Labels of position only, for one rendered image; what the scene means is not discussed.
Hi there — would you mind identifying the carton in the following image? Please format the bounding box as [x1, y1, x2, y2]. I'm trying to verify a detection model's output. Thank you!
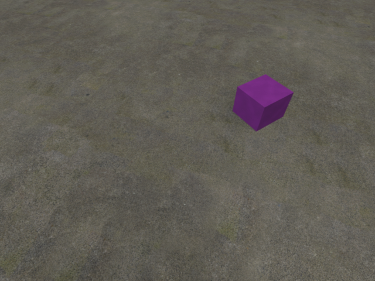
[233, 74, 294, 131]

